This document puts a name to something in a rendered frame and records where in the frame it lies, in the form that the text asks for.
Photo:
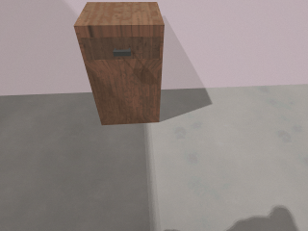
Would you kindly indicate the handle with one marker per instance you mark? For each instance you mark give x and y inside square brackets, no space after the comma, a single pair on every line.
[122,52]

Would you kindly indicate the cabinet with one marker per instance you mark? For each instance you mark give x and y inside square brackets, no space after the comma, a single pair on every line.
[125,91]

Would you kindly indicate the drawer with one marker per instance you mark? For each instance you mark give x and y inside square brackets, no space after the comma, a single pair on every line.
[102,48]

